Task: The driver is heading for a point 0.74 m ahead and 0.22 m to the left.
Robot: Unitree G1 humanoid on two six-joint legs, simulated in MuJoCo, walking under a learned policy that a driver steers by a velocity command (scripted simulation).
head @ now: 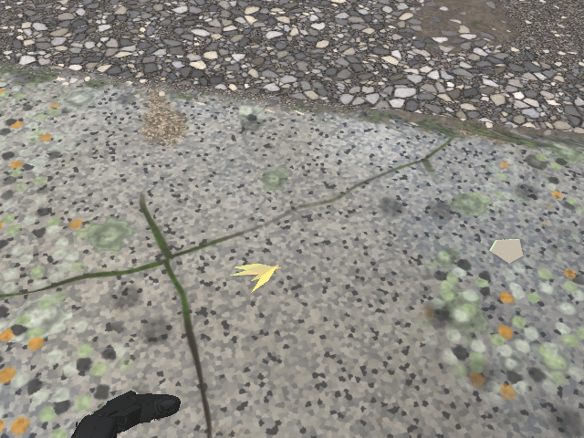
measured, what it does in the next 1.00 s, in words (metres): walks ahead, turning left: right foot, then left foot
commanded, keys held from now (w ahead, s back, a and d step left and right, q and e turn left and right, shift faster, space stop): q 0.72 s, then no key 0.28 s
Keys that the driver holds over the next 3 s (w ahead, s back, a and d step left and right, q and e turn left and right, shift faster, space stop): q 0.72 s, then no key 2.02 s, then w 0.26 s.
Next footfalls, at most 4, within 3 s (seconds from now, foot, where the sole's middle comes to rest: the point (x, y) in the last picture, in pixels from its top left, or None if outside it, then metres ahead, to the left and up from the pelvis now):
0.10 right None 0.25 -0.13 -0.78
0.54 left None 0.17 0.11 -0.78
0.94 right None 0.22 -0.12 -0.78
1.22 left None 0.08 0.10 -0.78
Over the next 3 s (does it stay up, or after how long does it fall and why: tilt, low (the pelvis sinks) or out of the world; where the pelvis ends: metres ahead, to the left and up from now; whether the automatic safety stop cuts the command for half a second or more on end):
stays up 0.15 0.00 -0.01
